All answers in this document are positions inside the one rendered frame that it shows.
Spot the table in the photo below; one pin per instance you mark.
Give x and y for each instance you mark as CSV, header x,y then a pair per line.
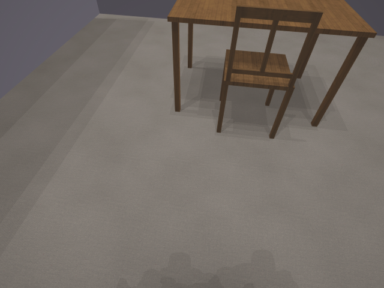
x,y
338,18

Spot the chair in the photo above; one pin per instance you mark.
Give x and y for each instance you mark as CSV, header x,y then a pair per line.
x,y
265,70

